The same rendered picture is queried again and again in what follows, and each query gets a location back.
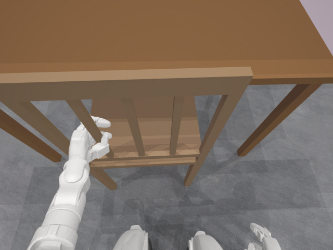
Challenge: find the robot left forearm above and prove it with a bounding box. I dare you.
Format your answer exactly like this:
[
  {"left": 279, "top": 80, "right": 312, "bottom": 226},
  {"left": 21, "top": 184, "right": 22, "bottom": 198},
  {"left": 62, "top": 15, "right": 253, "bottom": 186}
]
[{"left": 27, "top": 159, "right": 91, "bottom": 250}]

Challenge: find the robot right shin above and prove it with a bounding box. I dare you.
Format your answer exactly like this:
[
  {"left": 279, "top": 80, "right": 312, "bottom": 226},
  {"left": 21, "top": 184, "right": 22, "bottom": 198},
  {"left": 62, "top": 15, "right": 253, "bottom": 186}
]
[{"left": 195, "top": 231, "right": 205, "bottom": 236}]

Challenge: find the table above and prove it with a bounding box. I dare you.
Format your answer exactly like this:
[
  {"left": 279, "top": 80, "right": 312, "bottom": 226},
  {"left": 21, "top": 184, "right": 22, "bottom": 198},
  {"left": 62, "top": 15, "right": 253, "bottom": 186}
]
[{"left": 0, "top": 0, "right": 333, "bottom": 162}]

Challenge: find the robot left hand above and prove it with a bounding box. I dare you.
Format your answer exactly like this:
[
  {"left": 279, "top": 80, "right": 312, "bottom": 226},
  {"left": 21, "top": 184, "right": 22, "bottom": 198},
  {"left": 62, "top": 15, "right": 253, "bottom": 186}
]
[{"left": 69, "top": 116, "right": 112, "bottom": 163}]

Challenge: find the robot right thigh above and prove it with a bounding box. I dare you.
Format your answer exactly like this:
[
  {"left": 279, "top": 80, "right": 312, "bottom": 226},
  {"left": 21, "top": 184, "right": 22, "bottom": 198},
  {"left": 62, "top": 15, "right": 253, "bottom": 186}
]
[{"left": 188, "top": 234, "right": 223, "bottom": 250}]

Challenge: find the robot right hand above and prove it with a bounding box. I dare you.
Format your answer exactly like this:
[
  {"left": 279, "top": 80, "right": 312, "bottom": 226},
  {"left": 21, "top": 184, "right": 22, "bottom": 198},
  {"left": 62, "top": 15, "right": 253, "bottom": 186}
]
[{"left": 245, "top": 223, "right": 281, "bottom": 250}]

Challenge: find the chair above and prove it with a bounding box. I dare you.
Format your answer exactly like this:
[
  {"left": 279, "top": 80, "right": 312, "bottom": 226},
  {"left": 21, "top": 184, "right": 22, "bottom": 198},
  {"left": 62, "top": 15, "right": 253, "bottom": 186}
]
[{"left": 0, "top": 67, "right": 253, "bottom": 190}]

